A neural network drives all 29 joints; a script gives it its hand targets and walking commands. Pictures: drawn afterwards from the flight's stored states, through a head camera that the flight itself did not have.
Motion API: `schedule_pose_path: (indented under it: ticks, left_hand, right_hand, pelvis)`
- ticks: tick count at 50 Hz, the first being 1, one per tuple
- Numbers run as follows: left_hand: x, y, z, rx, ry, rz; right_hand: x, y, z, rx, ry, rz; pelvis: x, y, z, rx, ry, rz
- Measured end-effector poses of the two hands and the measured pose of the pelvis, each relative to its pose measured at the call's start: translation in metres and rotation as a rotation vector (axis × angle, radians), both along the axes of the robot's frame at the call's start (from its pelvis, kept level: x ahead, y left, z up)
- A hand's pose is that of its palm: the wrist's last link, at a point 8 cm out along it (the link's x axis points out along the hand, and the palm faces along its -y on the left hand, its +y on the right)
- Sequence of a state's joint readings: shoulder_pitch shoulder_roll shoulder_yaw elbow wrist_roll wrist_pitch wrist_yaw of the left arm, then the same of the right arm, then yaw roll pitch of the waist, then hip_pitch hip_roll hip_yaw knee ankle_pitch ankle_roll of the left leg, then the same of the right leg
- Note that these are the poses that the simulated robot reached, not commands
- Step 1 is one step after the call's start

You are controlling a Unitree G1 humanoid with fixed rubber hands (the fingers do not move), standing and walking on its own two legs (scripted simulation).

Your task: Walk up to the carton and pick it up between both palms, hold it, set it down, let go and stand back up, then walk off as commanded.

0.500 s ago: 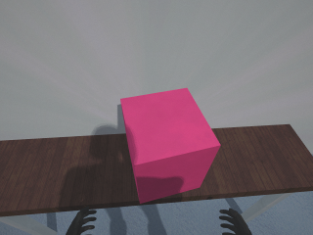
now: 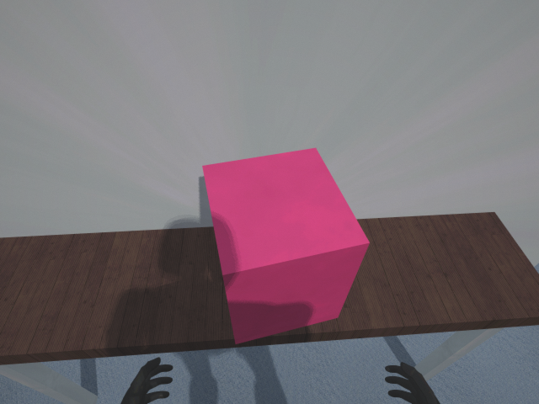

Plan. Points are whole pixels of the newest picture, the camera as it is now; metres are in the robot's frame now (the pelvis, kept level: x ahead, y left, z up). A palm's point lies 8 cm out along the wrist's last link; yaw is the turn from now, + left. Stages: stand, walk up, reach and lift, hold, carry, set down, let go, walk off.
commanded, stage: let go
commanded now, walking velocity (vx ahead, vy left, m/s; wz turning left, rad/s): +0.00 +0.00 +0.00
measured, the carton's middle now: (275, 247) +0.40 +0.01 -0.01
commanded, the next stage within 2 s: stand in 0.34 s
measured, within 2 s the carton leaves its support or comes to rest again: neither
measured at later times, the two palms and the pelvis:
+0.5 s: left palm out of the picture +0.14 +0.23 -0.10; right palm out of the picture +0.12 -0.25 -0.10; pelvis +0.00 -0.01 +0.00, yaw +1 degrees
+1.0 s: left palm out of the picture +0.06 +0.30 -0.13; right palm out of the picture +0.06 -0.27 -0.11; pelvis +0.00 +0.01 +0.00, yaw +0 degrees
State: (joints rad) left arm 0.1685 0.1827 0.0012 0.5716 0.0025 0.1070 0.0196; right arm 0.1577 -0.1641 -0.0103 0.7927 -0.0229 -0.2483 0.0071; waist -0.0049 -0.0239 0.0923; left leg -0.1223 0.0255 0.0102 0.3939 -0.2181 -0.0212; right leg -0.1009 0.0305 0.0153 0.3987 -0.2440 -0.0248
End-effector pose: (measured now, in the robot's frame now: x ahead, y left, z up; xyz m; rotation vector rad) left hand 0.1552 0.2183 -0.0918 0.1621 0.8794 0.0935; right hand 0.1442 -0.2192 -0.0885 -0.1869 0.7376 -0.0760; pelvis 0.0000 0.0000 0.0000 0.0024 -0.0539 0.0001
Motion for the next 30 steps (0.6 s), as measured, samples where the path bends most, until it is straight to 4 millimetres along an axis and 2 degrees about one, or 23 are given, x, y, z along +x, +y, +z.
schedule_pose_path:
  ticks: [12, 21, 25, 30]
  left_hand:
    - [0.002, -0.004, 0.006, 0.019, -0.029, -0.009]
    - [-0.003, -0.004, 0.004, 0.028, -0.016, -0.016]
    - [-0.016, 0.013, -0.005, 0.06, -0.006, -0.007]
    - [-0.044, 0.044, -0.018, 0.103, 0.082, 0.041]
  right_hand:
    - [-0.005, -0.005, 0.001, 0.005, -0.009, 0.007]
    - [-0.01, -0.014, -0.001, -0.017, 0.021, 0.018]
    - [-0.026, -0.036, -0.014, -0.08, 0.166, 0.001]
    - [-0.054, -0.066, -0.019, -0.149, 0.297, -0.051]
  pelvis:
    - [-0.003, -0.01, 0.0, -0.001, -0.001, 0.006]
    - [-0.003, -0.012, -0.002, -0.002, -0.01, 0.009]
    - [-0.003, -0.012, -0.005, -0.008, 0.002, 0.012]
    - [0.002, -0.01, -0.006, -0.009, 0.005, 0.015]
